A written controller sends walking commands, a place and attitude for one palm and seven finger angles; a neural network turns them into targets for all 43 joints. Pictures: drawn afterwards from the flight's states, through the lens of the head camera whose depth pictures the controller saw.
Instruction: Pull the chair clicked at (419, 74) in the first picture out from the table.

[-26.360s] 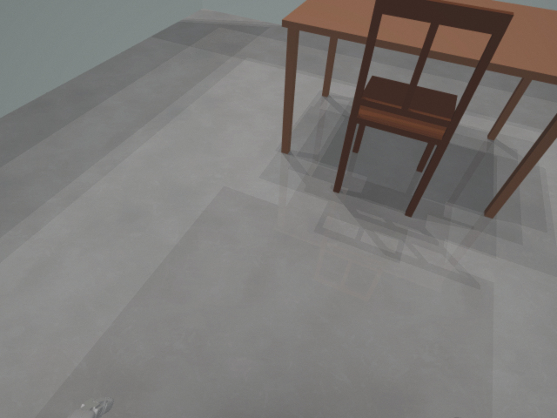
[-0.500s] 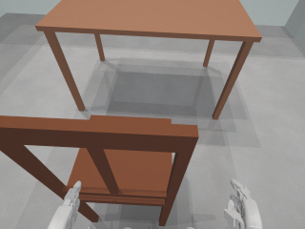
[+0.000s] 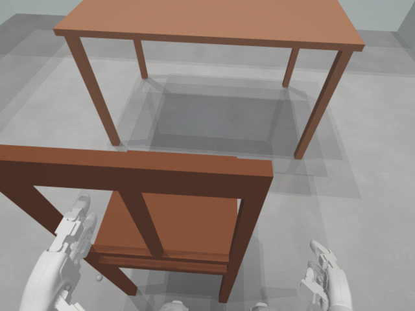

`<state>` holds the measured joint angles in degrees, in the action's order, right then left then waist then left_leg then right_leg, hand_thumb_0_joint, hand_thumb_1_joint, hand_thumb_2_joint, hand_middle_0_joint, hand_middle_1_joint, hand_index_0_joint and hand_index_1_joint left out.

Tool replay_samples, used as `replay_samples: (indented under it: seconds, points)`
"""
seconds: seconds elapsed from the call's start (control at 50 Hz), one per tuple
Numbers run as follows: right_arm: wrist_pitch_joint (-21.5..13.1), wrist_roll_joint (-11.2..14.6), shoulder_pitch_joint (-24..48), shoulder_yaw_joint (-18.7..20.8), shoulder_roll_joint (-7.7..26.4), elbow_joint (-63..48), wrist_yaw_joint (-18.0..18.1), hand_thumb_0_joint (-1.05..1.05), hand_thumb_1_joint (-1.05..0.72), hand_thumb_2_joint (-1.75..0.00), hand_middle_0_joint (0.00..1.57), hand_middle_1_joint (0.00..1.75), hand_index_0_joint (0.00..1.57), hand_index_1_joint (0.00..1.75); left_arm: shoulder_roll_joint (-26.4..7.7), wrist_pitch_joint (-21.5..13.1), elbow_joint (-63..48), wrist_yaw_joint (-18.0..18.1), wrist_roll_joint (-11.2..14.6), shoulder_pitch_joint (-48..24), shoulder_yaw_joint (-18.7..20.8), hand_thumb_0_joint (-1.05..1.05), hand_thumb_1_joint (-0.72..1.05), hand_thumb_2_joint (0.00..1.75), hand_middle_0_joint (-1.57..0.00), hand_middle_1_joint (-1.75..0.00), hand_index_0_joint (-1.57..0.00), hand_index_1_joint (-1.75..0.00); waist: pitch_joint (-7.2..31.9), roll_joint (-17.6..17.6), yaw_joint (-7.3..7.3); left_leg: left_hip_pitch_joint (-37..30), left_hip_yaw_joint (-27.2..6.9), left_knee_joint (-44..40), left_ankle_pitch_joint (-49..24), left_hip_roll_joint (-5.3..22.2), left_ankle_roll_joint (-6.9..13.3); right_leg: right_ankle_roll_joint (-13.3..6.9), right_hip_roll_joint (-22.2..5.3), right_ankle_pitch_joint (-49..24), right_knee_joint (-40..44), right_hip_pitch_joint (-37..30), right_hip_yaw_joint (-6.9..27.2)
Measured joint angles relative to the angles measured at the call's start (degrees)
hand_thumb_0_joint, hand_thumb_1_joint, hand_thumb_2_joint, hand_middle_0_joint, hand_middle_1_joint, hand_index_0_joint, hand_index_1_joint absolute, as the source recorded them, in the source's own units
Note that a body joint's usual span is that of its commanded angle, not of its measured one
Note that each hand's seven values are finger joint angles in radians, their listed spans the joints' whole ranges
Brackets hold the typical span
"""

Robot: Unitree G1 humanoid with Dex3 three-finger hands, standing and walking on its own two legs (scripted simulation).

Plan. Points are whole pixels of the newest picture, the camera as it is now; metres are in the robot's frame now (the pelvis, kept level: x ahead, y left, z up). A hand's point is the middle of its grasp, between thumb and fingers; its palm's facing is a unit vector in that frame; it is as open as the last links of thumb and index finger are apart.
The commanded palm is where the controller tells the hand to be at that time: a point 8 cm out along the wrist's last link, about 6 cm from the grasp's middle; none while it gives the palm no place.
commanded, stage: draw the hand back to the body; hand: left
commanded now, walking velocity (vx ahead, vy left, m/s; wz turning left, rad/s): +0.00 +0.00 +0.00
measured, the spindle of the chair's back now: (146, 226) +0.28 +0.15 +0.00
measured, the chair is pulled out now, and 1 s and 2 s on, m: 0.62 0.60 0.61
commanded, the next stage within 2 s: step back with the hand held close in 1.16 s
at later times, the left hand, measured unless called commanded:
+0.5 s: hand (42, 256) +0.18 +0.24 +0.13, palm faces +0.28 -0.84 -0.46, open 12.7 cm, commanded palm +0.14 +0.28 +0.20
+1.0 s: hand (18, 185) +0.23 +0.25 +0.22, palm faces +0.43 -0.79 -0.43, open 7.6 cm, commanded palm +0.17 +0.29 +0.25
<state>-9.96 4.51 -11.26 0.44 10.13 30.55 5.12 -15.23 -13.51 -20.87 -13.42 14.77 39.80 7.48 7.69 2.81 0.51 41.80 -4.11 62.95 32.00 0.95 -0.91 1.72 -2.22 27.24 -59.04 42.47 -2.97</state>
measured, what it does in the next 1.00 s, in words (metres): rises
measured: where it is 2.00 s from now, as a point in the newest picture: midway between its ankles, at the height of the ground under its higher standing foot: outside the picture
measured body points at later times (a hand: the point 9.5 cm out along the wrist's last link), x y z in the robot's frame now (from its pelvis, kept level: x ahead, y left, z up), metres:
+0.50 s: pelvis +0.02 +0.00 +0.05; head +0.02 -0.02 +0.50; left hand +0.16 +0.28 +0.16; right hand +0.21 -0.22 -0.03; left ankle -0.01 +0.13 -0.67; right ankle +0.02 -0.14 -0.67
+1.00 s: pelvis +0.03 -0.01 +0.07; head +0.02 -0.04 +0.52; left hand +0.20 +0.29 +0.24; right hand +0.22 -0.24 -0.02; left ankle -0.01 +0.13 -0.67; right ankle +0.02 -0.14 -0.67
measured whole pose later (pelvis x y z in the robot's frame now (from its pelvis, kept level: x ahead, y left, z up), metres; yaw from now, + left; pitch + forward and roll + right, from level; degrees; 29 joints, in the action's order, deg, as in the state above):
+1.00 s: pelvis +0.03 -0.01 +0.07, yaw -1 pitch -3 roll +0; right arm -6.5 1.0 -9.7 -0.1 13.3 37.4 5.1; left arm -19.1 -2.1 -24.2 7.5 3.2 27.8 19.2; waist -1.6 4.4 3.0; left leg 6.8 -1.3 29.3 19.5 1.6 -1.3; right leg 1.2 -1.6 16.3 -29.0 9.7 -1.5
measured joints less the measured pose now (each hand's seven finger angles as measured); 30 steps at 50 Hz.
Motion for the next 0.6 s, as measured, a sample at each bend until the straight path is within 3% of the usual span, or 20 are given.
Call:
replay_samples:
  seconds: [0.1, 0.18, 0.28, 0.42, 0.54, 0.6]
  points:
    - [-1.12, 0.55, -1.32, -0.16, 0.51, 0.11, 1.18, 0.01, -0.91, -0.9, 0.21, 0.3, 0.21, 0.3, -1.2, 3.01, -2.37, 1.2, 2.39, 1.12, 3.26, -0.01, -0.51, 0.21, -0.01, -0.01, -0.01, -0.01, 0.07, 0.51, 0.26, -4.07, -0.25, -3.4, -1.02, 0.14, -0.07, -0.1, 0.12, -0.92, 3.52, -4.3, -0.39]
    - [1.35, -0.8, -2.05, -0.35, 1.02, 0.12, 2.52, 0.01, -0.91, -0.9, 0.21, 0.3, 0.2, 0.3, -3.64, 9.99, -6.2, 11.17, -6.65, 1.84, 2.09, -0.01, -0.44, 0.25, -0.02, -0.03, -0.04, -0.03, -0.35, 0.84, 1.32, -9.74, 0.07, -7.68, -2.2, 0.41, -0.12, -0.11, 0.37, -2.19, 7.81, -9.88, -0.27]
    - [4.12, -1.57, -1.6, -1.07, 1.27, 0.05, 3.54, 0.01, -0.91, -0.9, 0.21, 0.3, 0.2, 0.3, -3.29, 14.65, -6.27, 18.8, -10.46, 2.41, 0.36, -0.01, -0.29, 0.32, -0.04, -0.06, -0.07, -0.07, -2.26, 1.49, 1.58, -16.18, 0.55, -12.74, -3.89, 0.59, 0.03, -0.13, 0.54, -3.94, 12.83, -16.22, -0.01]
    - [3.82, -2.26, -0.91, -2.57, 1.56, 2.03, 3.61, 0.01, -0.91, -0.9, 0.21, 0.3, 0.2, 0.3, -5.57, 17.16, -3.58, 20.97, -11.73, -0.57, 0.85, 0.0, -0.05, 0.44, -0.07, -0.11, -0.18, -0.15, -5.49, 1.43, 2.45, -22.92, 0.63, -18.73, -6.28, 0.51, -0.01, -0.19, 0.46, -6.06, 18.54, -22.94, -0.15]
    - [1.28, -2.9, -0.44, -3.2, 1.93, 4.05, 2.84, 0.01, -0.91, -0.9, 0.21, 0.3, 0.21, 0.3, -6.52, 19.16, -2.96, 21.61, -11.74, -2.13, 2.45, 0.0, 0.16, 0.54, -0.1, -0.15, -0.25, -0.22, -7.56, 1.55, 3.02, -27.37, 1.02, -23.33, -8.09, 0.18, 0.02, -0.15, 0.11, -7.4, 22.25, -26.96, 0.09]
    - [-0.12, -3.08, -0.55, -3.18, 2.26, 5.3, 2.48, 0.01, -0.91, -0.9, 0.21, 0.3, 0.21, 0.3, -6.65, 18.46, -5.32, 22.49, -11.68, -3.18, 4.28, 0.0, 0.27, 0.59, -0.12, -0.17, -0.25, -0.24, -7.87, 1.81, 3.75, -29.28, 1.05, -25.33, -8.82, -0.03, 0.05, -0.1, -0.1, -7.87, 23.85, -28.76, 0.05]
